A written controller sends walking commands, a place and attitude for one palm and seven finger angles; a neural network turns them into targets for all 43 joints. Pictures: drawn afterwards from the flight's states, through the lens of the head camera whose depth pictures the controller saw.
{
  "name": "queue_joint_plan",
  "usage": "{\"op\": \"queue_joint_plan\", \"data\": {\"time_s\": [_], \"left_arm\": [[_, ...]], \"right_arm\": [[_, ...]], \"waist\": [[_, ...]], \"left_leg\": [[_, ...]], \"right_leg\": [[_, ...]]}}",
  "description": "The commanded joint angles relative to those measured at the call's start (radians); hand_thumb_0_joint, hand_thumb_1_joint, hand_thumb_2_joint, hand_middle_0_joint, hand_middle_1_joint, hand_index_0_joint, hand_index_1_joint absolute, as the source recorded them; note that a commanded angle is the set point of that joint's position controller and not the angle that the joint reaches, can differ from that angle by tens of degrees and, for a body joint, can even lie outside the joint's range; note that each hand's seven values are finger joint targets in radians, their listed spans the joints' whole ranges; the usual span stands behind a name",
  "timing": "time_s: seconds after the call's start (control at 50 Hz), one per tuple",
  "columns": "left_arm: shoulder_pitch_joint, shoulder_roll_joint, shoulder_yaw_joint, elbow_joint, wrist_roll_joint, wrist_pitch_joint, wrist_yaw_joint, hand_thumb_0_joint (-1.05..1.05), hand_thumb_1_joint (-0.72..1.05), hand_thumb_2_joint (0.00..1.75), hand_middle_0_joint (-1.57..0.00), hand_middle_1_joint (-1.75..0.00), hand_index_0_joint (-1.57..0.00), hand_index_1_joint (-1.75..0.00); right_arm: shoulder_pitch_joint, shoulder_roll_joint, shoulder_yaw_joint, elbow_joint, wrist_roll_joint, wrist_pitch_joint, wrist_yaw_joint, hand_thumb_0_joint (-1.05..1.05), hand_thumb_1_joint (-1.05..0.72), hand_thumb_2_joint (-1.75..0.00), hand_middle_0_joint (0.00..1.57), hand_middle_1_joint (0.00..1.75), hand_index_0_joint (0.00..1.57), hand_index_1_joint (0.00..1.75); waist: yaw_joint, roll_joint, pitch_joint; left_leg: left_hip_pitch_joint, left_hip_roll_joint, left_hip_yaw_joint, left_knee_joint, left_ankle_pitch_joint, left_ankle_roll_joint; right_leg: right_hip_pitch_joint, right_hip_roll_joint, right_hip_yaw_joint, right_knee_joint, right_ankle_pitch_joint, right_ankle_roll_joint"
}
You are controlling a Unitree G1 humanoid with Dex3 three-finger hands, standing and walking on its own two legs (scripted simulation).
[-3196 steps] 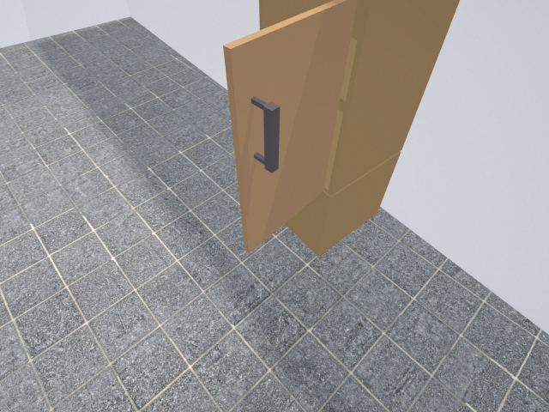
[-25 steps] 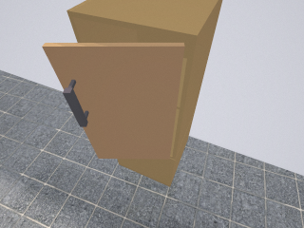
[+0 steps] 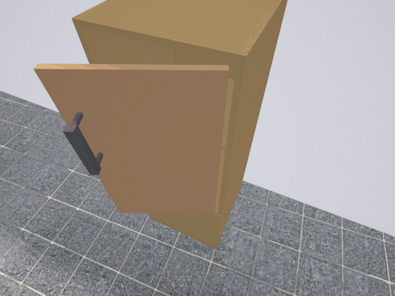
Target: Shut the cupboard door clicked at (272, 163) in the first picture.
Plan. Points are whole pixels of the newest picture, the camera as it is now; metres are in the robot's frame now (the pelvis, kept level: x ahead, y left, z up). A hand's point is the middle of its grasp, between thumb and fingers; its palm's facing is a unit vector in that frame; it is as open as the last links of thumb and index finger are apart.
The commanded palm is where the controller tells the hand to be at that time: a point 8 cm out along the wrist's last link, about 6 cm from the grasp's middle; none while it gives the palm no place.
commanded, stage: come to a stop and stand still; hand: left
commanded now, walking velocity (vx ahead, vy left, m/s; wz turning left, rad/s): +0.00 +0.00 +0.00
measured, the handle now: (87, 145) +0.41 +0.28 +0.07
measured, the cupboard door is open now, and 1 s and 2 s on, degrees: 23 23 23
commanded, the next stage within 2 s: look again from close up in 0.42 s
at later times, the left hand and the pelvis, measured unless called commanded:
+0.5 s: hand out of the picture +0.00 +0.15 -0.17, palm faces +0.04 -0.98 -0.21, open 7.3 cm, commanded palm none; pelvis +0.01 -0.02 +0.00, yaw +0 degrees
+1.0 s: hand out of the picture -0.01 +0.13 -0.17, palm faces +0.07 -0.98 -0.18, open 7.4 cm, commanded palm none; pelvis +0.01 -0.03 +0.00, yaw +1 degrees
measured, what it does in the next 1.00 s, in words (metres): stands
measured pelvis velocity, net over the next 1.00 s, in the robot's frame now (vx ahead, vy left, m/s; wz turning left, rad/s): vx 0.01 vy -0.03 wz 0.02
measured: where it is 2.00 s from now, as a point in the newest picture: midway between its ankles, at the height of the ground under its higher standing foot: outside the picture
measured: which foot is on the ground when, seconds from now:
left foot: down 0.00-1.00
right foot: down 0.00-1.00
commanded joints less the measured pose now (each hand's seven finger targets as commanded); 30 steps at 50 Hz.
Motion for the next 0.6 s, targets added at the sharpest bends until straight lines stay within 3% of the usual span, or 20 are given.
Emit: {"op": "queue_joint_plan", "data": {"time_s": [0.0,0.12,0.4,0.58], "left_arm": [[0.073,0.105,0.02,-0.029,-0.005,-0.012,0.003,0.0,0.9,0.9,-0.2,-0.3,-0.2,-0.3],[0.075,0.107,0.022,-0.03,-0.006,-0.01,0.003,0.0,0.9,0.9,-0.2,-0.3,-0.2,-0.3],[0.086,0.107,0.029,-0.032,-0.007,-0.011,0.006,0.0,0.9,0.9,-0.2,-0.3,-0.2,-0.3],[0.095,0.096,0.029,-0.028,-0.007,-0.01,0.006,0.0,0.9,0.9,-0.2,-0.3,-0.2,-0.3]], "right_arm": [[0.069,-0.072,-0.013,-0.025,0.0,-0.008,-0.003,0.0,-0.9,-0.9,0.2,0.3,0.2,0.3],[0.067,-0.069,-0.012,-0.02,-0.001,-0.004,-0.005,0.0,-0.9,-0.9,0.2,0.3,0.2,0.3],[0.073,-0.066,-0.012,-0.014,-0.001,-0.002,-0.01,0.0,-0.9,-0.9,0.2,0.3,0.2,0.3],[0.083,-0.056,-0.011,-0.006,-0.001,0.0,-0.011,0.0,-0.9,-0.9,0.2,0.3,0.2,0.3]], "waist": [[-0.003,-0.017,0.002],[-0.001,-0.018,0.023],[0.001,-0.012,0.007],[0.003,-0.016,0.03]], "left_leg": [[0.043,0.101,-0.083,-0.033,0.206,0.02],[0.039,0.101,-0.081,-0.041,0.179,0.016],[0.053,0.103,-0.071,-0.029,0.21,0.009],[0.04,0.099,-0.073,-0.038,0.173,0.007]], "right_leg": [[-0.024,-0.145,0.114,-0.074,0.382,0.002],[-0.024,-0.144,0.114,-0.089,0.364,0.002],[0.013,-0.147,0.109,-0.089,0.462,0.007],[0.005,-0.142,0.11,-0.108,0.402,0.01]]}}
